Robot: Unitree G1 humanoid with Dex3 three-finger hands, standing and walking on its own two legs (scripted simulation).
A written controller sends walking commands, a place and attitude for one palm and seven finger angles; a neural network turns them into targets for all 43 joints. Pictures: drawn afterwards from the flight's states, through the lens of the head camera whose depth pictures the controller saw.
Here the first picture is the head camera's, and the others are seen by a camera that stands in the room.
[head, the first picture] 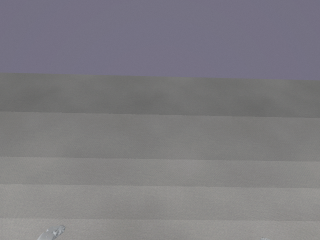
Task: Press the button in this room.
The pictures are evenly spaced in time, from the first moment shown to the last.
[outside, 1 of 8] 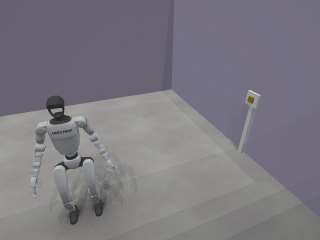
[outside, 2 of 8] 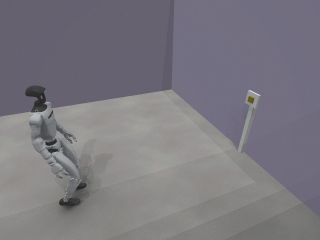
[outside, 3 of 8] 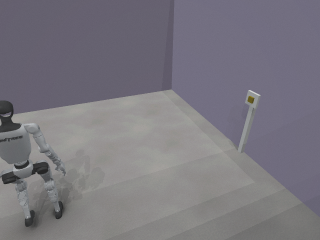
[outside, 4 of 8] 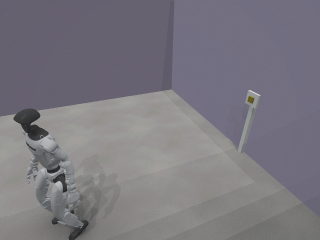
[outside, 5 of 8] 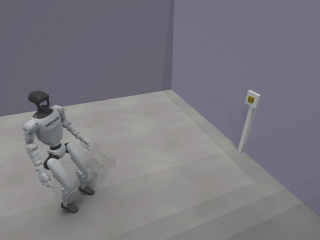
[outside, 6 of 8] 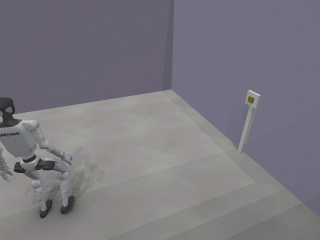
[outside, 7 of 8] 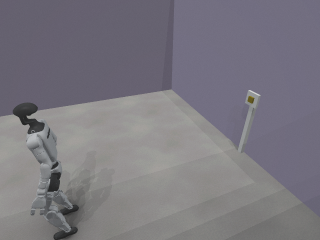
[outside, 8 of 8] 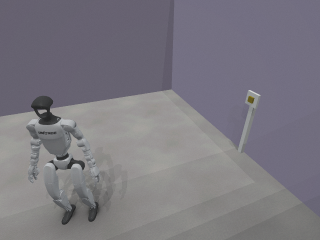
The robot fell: no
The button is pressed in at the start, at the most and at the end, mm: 0 0 0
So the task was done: no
